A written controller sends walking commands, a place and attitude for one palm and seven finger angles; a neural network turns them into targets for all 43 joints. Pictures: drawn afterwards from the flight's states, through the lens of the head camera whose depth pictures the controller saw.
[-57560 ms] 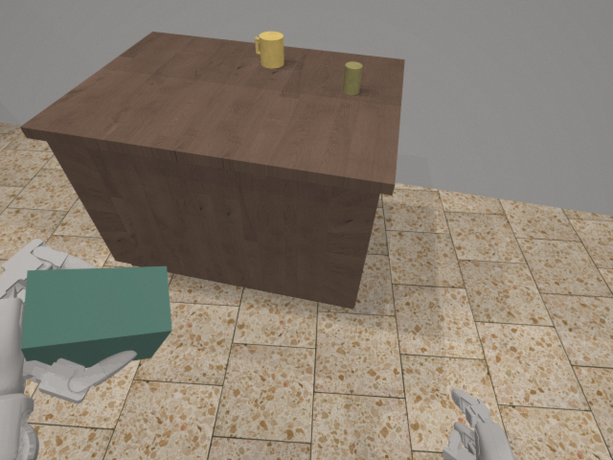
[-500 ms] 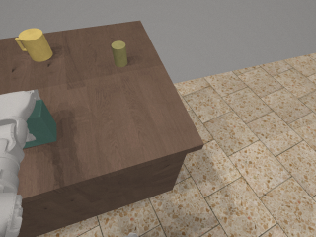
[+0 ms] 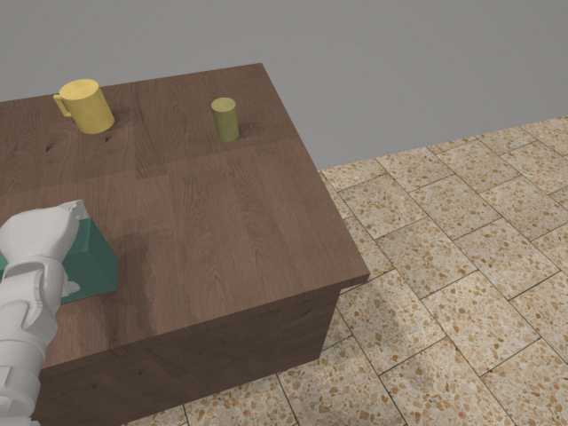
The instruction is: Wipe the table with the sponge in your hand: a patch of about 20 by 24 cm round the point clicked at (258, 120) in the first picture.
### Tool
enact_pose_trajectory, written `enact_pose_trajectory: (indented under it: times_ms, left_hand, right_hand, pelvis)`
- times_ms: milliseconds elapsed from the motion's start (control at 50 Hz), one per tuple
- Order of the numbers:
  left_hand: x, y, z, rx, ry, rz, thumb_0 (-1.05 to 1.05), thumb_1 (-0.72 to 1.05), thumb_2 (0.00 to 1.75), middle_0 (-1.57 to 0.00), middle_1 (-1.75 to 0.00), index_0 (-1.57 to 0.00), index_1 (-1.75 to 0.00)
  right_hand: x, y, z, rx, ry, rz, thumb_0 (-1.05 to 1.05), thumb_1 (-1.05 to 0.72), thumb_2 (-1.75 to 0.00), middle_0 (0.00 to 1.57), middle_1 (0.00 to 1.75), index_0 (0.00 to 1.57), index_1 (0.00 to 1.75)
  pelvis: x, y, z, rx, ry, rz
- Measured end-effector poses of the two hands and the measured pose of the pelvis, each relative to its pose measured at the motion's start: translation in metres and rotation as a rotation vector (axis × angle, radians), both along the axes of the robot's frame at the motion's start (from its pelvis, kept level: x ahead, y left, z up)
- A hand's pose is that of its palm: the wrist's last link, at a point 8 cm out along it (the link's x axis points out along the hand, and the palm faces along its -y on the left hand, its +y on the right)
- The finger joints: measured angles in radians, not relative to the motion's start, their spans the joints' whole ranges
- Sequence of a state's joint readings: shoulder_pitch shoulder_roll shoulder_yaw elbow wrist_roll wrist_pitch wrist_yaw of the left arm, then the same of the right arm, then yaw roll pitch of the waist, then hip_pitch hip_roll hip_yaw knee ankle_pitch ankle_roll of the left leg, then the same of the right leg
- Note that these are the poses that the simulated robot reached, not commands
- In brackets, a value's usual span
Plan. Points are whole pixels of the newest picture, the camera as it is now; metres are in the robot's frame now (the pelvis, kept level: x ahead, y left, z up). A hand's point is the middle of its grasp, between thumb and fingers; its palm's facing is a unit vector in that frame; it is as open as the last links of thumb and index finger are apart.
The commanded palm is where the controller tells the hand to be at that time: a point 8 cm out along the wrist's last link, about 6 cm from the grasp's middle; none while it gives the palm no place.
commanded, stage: wipe back along the first lane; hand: left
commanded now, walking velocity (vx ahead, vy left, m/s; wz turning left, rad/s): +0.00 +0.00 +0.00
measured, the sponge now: (68, 270) +0.34 +0.36 -0.01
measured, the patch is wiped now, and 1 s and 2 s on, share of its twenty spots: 0.90 0.90 0.90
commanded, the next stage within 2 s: lift the sponge slowly off the table in 0.12 s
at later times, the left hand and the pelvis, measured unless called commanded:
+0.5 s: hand (59, 276) +0.31 +0.34 +0.03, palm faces -0.10 -0.01 -0.99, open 10.5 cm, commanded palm +0.28 +0.33 +0.07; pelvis -0.01 -0.01 +0.00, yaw +1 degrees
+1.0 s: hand (54, 281) +0.29 +0.34 +0.04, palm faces -0.12 -0.02 -0.99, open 10.5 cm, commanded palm +0.28 +0.33 +0.11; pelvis -0.01 -0.02 +0.01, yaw +2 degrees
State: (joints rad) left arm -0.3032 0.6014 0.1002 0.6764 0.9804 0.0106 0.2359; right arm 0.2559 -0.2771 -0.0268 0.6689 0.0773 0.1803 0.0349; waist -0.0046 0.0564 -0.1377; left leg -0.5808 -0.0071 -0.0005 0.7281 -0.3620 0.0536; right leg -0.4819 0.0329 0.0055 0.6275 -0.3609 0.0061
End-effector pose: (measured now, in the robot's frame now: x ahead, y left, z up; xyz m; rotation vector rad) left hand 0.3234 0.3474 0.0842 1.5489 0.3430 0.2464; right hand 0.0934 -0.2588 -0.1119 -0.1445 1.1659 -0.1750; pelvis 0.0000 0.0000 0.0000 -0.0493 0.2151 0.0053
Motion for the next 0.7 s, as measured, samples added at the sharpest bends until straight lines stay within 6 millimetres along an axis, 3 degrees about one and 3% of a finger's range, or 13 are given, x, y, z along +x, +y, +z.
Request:
enact_pose_trajectory:
  times_ms: [300,700]
  left_hand:
    - [-0.032,-0.010,-0.001,-0.001,0.004,0.013,0.00,-0.48,1.04,-0.63,-1.34,-0.63,-1.40]
    - [-0.038,-0.017,0.004,-0.009,0.053,-0.007,-0.01,-0.50,1.04,-0.65,-1.32,-0.66,-1.37]
  right_hand:
    - [0.036,0.002,0.009,-0.002,-0.101,0.062,0.01,-0.91,-0.90,0.20,0.30,0.20,0.30]
    - [0.019,-0.009,0.003,-0.025,-0.044,0.035,0.01,-0.91,-0.90,0.20,0.30,0.20,0.30]
  pelvis:
    - [-0.003,-0.006,0.003,0.007,-0.040,0.016]
    - [-0.005,-0.014,0.007,0.011,-0.063,0.021]
